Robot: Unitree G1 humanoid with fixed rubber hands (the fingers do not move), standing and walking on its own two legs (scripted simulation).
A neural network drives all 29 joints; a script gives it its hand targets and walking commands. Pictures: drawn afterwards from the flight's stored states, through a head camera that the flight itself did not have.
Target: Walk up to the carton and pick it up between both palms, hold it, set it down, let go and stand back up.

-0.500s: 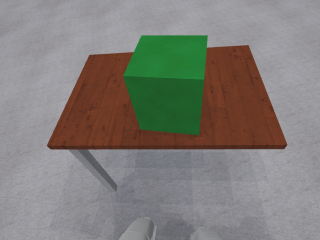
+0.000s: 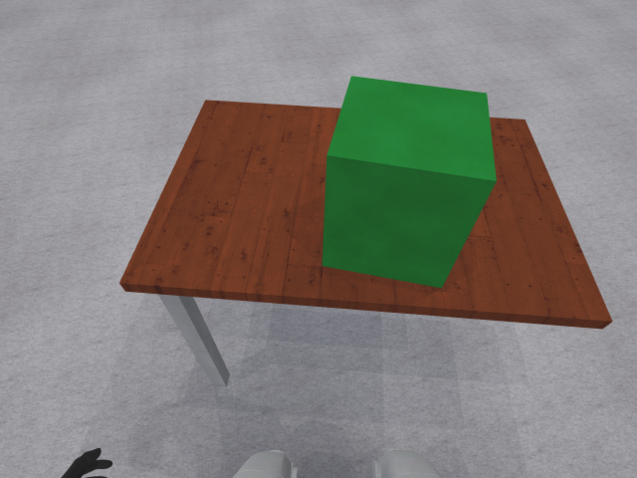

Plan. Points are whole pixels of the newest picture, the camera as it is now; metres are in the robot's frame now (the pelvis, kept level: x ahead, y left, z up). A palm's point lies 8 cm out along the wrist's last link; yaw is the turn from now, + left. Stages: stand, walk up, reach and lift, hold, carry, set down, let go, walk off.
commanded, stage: walk up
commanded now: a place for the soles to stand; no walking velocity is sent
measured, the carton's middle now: (398, 186) +0.54 -0.10 +0.02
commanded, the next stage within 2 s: reach and lift in 1.74 s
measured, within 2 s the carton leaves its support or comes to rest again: neither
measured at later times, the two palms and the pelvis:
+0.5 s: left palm out of the picture +0.08 +0.30 -0.08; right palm out of the picture +0.14 -0.34 -0.12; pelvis +0.03 -0.04 +0.00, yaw +0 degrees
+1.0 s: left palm (105, 468) +0.14 +0.28 -0.08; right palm out of the picture +0.14 -0.34 -0.10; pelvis +0.03 -0.04 +0.00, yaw +0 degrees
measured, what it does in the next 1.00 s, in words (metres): steps on the spot: right foot, then left foot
